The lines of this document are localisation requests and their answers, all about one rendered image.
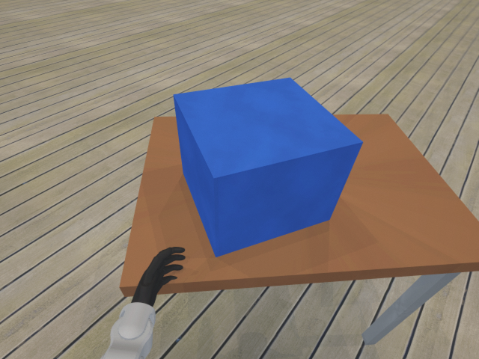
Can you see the table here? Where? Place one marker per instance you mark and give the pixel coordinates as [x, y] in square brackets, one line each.
[396, 217]

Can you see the left robot forearm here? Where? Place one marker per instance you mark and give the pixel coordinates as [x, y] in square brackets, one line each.
[132, 334]

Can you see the carton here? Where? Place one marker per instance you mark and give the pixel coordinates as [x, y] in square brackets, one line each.
[261, 160]

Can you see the robot left hand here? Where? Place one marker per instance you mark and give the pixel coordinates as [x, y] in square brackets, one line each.
[152, 280]

